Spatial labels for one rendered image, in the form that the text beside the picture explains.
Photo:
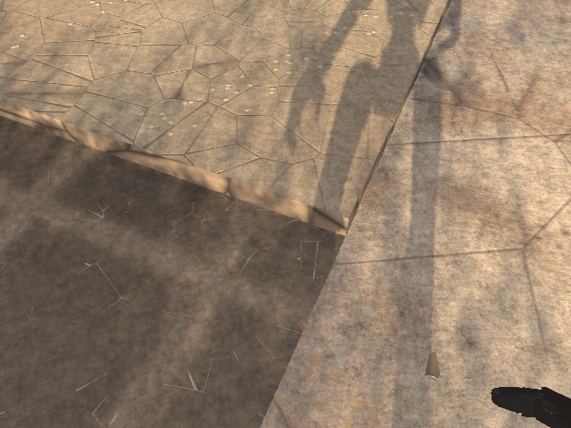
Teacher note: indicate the right robot hand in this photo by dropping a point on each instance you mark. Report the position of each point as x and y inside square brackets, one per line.
[546, 405]

